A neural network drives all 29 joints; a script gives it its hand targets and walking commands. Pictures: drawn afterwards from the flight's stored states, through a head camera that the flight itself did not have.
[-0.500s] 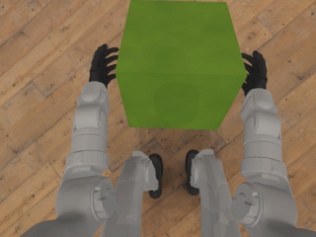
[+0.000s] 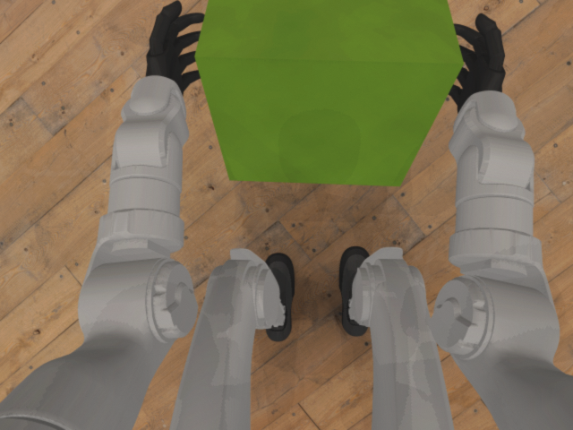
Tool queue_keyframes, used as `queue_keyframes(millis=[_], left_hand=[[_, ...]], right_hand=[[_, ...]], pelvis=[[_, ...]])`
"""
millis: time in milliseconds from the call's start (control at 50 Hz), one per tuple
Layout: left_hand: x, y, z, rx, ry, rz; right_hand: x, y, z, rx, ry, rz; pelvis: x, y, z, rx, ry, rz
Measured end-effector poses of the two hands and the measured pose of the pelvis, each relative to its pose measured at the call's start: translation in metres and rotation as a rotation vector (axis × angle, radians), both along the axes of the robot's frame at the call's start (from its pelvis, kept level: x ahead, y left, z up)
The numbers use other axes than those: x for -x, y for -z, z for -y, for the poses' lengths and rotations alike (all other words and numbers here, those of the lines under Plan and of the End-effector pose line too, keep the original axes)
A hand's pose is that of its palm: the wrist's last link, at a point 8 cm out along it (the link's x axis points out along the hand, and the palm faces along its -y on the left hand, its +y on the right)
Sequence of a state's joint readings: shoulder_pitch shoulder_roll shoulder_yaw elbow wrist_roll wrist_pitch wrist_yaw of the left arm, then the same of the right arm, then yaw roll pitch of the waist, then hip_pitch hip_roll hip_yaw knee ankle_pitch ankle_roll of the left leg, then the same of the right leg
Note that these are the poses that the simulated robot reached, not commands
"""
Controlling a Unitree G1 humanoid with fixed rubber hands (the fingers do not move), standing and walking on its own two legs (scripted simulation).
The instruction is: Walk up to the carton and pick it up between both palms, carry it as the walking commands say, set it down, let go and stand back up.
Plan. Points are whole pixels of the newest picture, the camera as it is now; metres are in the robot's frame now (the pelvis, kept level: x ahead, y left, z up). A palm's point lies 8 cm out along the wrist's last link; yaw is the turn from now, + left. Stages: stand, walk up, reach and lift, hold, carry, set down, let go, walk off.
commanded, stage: set down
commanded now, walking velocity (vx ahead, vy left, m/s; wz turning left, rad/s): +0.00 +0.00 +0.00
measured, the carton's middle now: (320, 60) +0.58 -0.03 -0.24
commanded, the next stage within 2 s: none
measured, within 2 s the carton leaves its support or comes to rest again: neither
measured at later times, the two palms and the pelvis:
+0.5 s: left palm (186, 81) +0.54 +0.16 -0.20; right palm (440, 77) +0.53 -0.19 -0.21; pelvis -0.03 +0.00 -0.07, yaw +0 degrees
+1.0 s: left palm (172, 73) +0.57 +0.19 -0.22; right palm (423, 74) +0.55 -0.18 -0.23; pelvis -0.03 +0.00 -0.11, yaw +0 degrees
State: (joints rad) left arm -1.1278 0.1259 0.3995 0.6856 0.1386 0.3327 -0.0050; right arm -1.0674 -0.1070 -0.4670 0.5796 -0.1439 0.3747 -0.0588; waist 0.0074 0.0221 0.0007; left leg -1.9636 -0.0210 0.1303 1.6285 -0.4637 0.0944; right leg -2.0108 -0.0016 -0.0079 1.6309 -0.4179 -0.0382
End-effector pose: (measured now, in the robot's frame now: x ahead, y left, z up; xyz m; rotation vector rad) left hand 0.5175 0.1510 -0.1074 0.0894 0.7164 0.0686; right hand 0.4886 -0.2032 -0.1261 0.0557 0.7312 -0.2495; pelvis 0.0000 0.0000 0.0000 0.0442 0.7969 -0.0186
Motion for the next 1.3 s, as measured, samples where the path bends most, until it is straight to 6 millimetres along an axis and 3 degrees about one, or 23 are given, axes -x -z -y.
queue_keyframes(millis=[160, 340, 400, 500, 640, 780, 1020, 1300], left_hand=[[-0.011, 0.036, -0.002, -0.001, 0.018, 0.016], [-0.015, 0.097, -0.006, 0.016, -0.038, 0.100], [-0.013, 0.105, -0.005, 0.023, -0.045, 0.070], [-0.027, 0.092, -0.011, 0.004, -0.042, 0.084], [-0.037, 0.103, -0.022, -0.026, -0.062, 0.018], [-0.039, 0.110, -0.031, -0.066, -0.048, 0.018], [-0.049, 0.116, -0.041, 0.038, 0.048, 0.052], [-0.067, 0.119, -0.043, 0.077, 0.057, 0.082]], right_hand=[[-0.003, 0.047, -0.002, -0.036, 0.015, 0.009], [-0.020, 0.103, -0.008, -0.017, 0.010, 0.075], [-0.031, 0.096, -0.006, 0.009, 0.010, 0.080], [-0.046, 0.081, -0.012, 0.039, -0.009, 0.106], [-0.047, 0.105, -0.023, 0.050, -0.079, 0.026], [-0.053, 0.106, -0.029, 0.004, -0.120, 0.070], [-0.060, 0.109, -0.026, 0.011, -0.153, 0.122], [-0.077, 0.113, -0.024, -0.011, -0.148, 0.148]], pelvis=[[0.008, 0.013, 0.001, 0.001, -0.003, 0.051], [0.032, 0.048, 0.002, 0.008, -0.012, 0.202], [0.032, 0.059, 0.001, 0.014, -0.013, 0.213], [0.034, 0.066, 0.000, 0.018, -0.014, 0.235], [0.028, 0.074, 0.001, 0.019, -0.015, 0.243], [0.026, 0.084, 0.001, 0.021, -0.017, 0.250], [0.027, 0.112, -0.005, 0.041, -0.032, 0.243], [0.017, 0.118, -0.008, 0.051, -0.050, 0.239]])
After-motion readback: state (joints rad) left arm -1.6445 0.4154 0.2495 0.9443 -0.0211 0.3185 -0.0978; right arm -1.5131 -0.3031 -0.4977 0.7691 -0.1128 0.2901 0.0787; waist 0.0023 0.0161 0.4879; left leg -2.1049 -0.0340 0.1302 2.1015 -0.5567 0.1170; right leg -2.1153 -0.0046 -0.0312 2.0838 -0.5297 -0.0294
